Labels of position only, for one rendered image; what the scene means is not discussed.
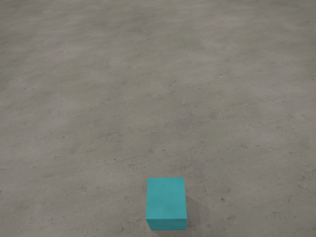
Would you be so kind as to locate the carton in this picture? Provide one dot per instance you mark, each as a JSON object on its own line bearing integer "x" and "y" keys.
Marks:
{"x": 166, "y": 207}

